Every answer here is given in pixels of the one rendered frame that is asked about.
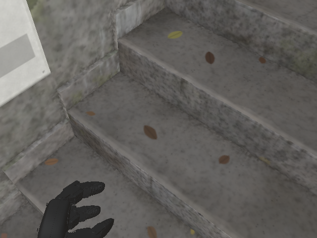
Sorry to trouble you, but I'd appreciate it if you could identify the left robot hand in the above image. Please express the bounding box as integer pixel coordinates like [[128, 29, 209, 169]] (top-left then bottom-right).
[[37, 180, 114, 238]]

